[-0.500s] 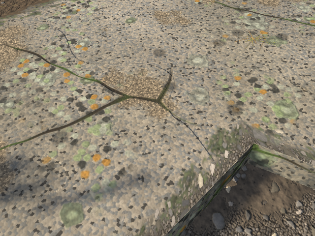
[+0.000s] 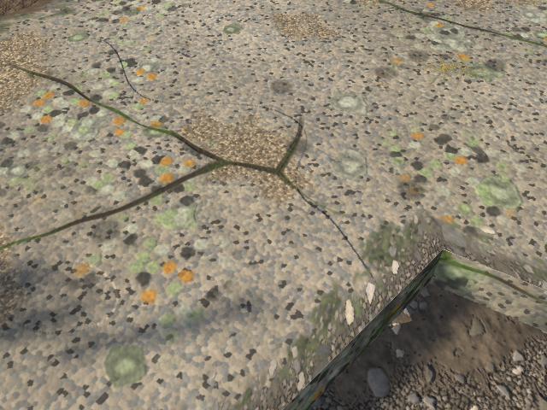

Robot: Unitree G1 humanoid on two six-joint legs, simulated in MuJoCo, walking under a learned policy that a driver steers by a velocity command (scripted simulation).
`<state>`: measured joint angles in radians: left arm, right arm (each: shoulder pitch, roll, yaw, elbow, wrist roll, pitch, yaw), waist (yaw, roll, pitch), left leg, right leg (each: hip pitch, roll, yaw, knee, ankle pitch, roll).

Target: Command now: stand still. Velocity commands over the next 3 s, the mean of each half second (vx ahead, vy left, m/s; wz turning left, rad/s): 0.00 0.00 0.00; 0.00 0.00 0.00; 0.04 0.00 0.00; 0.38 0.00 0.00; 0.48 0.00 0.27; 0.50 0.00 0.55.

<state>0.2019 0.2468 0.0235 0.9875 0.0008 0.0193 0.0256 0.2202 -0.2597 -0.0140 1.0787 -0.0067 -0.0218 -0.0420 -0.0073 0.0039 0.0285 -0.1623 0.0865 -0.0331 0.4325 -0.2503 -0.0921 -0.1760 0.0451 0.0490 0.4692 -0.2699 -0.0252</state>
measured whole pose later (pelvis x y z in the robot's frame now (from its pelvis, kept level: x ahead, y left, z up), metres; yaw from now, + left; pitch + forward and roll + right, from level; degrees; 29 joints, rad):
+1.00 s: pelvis +0.00 +0.02 +0.00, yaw +1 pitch -1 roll +0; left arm 0.27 0.21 0.02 1.08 -0.01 0.01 0.04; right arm 0.31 -0.20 -0.01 1.11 0.00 -0.02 -0.05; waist 0.00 0.00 0.03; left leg -0.19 0.06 -0.03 0.47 -0.27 -0.06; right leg -0.19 0.01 0.05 0.48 -0.28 0.01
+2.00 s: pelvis +0.19 +0.02 -0.02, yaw +1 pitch +2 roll +1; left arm 0.01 0.22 0.05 0.84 -0.03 -0.09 -0.02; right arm 0.57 -0.20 -0.05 1.05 0.02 -0.07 -0.04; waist -0.06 -0.01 0.02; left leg 0.09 0.04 -0.02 0.38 -0.45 -0.03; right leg -0.48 0.00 -0.04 0.56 -0.09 -0.07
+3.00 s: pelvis +0.70 +0.13 +0.14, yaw +28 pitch +5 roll -1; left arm -0.06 0.17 -0.04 0.70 0.05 -0.06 -0.05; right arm 0.50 -0.16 0.00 0.97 -0.05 -0.13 0.09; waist -0.10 0.01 -0.09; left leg -0.05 -0.12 -0.19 0.44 -0.45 0.12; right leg -0.68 -0.03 -0.01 0.65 -0.02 0.01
